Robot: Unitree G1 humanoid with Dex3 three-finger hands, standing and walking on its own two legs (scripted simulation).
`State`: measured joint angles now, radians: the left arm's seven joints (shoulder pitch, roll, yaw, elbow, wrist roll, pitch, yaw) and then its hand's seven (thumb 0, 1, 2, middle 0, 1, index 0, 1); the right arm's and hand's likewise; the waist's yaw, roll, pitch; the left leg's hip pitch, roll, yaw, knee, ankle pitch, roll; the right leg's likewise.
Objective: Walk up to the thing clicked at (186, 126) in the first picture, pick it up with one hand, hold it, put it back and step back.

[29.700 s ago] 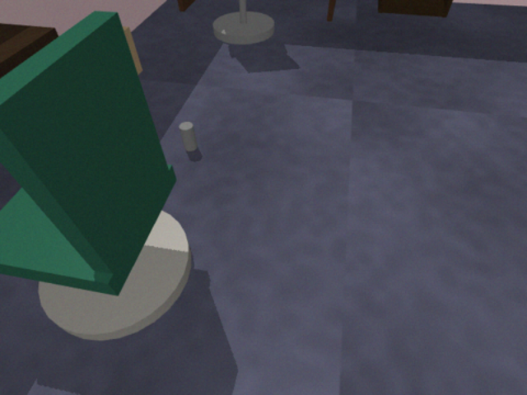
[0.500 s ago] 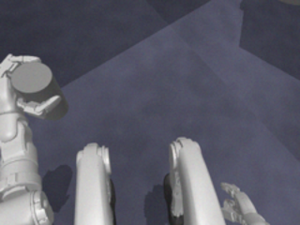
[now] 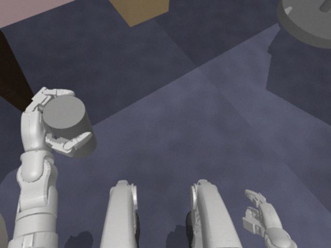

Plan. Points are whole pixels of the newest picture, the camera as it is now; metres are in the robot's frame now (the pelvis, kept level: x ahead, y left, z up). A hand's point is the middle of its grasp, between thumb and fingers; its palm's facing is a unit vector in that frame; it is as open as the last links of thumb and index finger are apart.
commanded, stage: lift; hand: left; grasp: from the side
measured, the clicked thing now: (74, 130) +0.38 +0.22 -0.01
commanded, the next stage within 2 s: hold in 1.20 s
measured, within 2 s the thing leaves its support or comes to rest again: neither
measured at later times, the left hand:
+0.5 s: hand (44, 100) +0.37 +0.20 +0.15, palm faces +0.16 -0.99 -0.05, open 11.0 cm
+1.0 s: hand (37, 77) +0.37 +0.19 +0.21, palm faces +0.17 -0.98 -0.03, open 11.1 cm
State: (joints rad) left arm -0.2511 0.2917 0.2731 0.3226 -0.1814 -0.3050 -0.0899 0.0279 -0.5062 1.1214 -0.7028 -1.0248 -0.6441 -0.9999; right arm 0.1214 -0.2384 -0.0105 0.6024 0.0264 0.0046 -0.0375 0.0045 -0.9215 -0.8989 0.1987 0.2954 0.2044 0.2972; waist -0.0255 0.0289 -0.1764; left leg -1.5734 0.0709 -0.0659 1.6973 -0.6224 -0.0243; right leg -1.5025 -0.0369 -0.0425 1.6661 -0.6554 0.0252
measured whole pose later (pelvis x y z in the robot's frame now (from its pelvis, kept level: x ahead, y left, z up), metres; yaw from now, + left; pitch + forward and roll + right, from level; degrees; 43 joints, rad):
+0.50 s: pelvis +0.03 +0.00 +0.12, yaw +2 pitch +17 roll -3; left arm -0.13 0.23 0.18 0.35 -0.16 -0.33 -0.04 0.03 -0.51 1.12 -0.71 -1.01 -0.65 -0.99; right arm 0.21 -0.23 -0.01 0.63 0.01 -0.03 -0.03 0.01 -0.92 -0.90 0.20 0.30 0.20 0.30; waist -0.02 0.02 -0.12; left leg -1.02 0.07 -0.03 1.24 -0.52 -0.02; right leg -0.95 -0.04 -0.04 1.20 -0.54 0.03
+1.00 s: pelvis +0.04 +0.00 +0.16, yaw +2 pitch +11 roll -2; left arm -0.11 0.19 0.15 0.35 -0.16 -0.34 -0.02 0.03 -0.51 1.13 -0.71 -1.02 -0.65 -1.00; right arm 0.22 -0.22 -0.01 0.64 0.00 -0.02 -0.03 0.01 -0.93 -0.90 0.20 0.30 0.20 0.30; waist -0.02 0.02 -0.07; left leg -0.75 0.07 -0.01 1.01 -0.44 -0.02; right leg -0.70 -0.04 -0.04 0.98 -0.47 0.03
